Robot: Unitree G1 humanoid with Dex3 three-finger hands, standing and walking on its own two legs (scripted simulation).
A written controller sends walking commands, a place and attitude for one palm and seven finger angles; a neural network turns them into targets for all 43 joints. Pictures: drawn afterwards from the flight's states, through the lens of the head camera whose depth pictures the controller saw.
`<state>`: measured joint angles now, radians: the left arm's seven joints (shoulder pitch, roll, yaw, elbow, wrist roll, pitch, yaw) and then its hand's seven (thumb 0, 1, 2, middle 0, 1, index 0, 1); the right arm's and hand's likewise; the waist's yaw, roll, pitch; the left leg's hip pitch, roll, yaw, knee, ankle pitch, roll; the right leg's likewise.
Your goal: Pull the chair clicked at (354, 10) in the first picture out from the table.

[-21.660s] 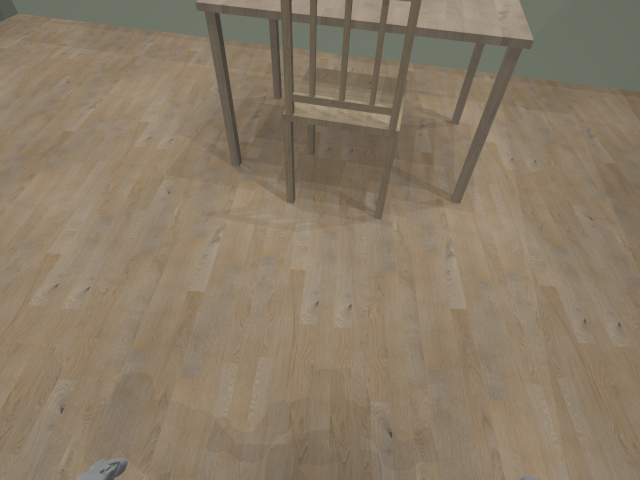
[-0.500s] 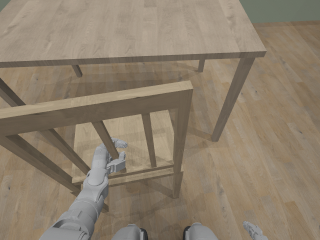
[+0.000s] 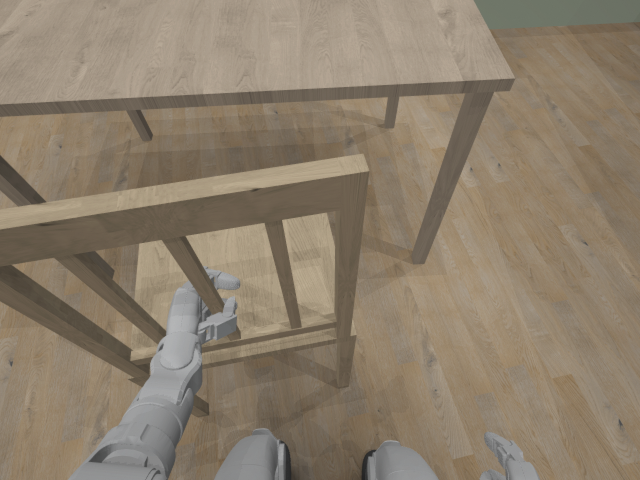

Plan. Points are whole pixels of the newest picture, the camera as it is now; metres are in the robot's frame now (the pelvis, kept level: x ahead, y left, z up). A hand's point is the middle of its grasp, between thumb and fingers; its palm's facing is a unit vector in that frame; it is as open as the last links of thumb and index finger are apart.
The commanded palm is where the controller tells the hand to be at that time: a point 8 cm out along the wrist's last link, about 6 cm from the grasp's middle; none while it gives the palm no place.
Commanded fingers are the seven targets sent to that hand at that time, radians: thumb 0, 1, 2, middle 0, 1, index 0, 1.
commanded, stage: step backward, pulling the chair out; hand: left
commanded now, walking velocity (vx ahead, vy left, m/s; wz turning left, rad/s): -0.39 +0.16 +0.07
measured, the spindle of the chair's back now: (210, 296) +0.35 +0.17 -0.04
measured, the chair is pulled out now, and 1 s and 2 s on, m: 0.24 0.35 0.58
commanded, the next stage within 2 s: stop walking, hand still on the chair in 1.66 s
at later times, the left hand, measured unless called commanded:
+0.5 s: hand (221, 352) +0.28 +0.15 -0.06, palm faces +0.01 -0.98 -0.21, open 5.2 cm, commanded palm +0.26 +0.20 -0.05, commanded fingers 0.00 0.90 0.90 -0.50 -1.45 -0.50 -1.45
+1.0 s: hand (216, 399) +0.22 +0.14 -0.06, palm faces +0.04 -0.98 -0.21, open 5.2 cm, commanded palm +0.19 +0.20 -0.06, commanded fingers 0.00 0.90 0.90 -0.50 -1.45 -0.50 -1.45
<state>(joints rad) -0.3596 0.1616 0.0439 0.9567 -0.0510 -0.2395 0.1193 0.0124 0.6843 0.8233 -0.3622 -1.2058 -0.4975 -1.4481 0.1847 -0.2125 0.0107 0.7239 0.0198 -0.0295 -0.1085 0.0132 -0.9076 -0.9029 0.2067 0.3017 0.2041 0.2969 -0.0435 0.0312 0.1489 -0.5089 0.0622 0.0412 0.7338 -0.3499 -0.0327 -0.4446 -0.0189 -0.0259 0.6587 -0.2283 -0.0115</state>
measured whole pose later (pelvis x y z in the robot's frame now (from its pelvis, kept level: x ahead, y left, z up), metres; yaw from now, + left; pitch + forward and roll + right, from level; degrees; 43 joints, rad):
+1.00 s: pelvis -0.12 +0.01 +0.01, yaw -1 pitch +2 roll +0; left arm -0.40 0.16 0.08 0.98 -0.03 -0.21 0.11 0.03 0.69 0.79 -0.32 -1.19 -0.50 -1.45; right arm 0.15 -0.27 -0.01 0.74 0.02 0.00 -0.11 0.01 -0.91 -0.90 0.21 0.30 0.20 0.30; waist -0.07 0.04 0.15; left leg -0.42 0.04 -0.05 0.76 -0.40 -0.05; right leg -0.37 -0.04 -0.05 0.55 -0.22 0.00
